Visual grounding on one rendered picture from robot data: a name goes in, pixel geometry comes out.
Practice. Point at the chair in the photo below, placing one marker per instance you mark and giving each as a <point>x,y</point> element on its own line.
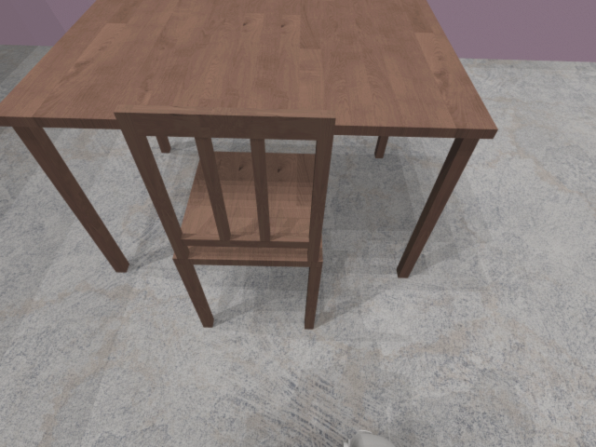
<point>256,209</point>

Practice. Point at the table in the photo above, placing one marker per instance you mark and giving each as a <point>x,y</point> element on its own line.
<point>385,67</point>

